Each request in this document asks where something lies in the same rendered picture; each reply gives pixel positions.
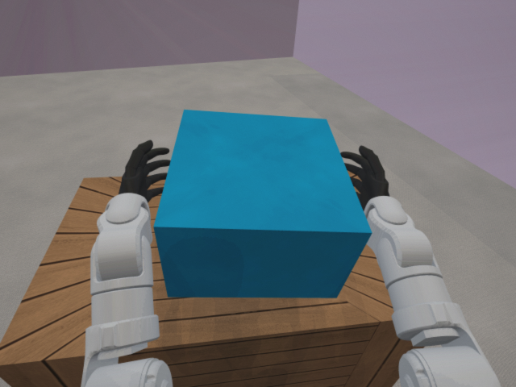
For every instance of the right robot forearm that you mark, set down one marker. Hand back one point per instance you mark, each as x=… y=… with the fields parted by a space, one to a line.
x=423 y=310

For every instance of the pedestal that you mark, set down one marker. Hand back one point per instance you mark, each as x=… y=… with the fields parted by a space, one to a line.
x=348 y=341

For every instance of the right robot hand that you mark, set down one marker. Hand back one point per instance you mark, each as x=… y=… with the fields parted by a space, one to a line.
x=372 y=181

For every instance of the left robot upper arm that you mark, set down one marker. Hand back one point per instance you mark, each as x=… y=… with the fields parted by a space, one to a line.
x=149 y=372

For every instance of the left robot forearm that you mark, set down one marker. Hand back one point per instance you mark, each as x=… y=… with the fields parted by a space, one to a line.
x=121 y=277

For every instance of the carton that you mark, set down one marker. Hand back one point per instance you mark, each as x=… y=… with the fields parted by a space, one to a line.
x=257 y=206

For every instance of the right robot upper arm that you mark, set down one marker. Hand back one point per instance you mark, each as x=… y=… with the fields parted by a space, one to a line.
x=459 y=366

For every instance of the left robot hand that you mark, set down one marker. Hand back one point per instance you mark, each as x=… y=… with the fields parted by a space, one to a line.
x=135 y=178

